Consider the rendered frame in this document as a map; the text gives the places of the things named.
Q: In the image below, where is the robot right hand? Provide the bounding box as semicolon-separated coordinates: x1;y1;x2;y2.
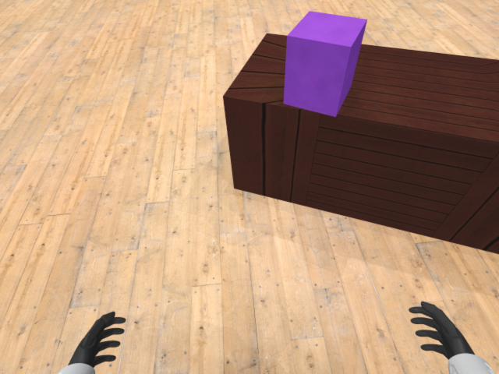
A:
409;302;475;360

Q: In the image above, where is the pedestal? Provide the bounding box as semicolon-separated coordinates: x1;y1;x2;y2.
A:
223;34;499;254

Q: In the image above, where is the robot right forearm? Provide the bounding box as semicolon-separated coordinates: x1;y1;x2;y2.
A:
448;353;496;374

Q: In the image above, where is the carton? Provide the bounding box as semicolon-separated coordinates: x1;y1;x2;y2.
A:
283;11;367;117

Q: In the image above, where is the robot left hand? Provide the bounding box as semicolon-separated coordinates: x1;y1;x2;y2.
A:
68;312;126;367

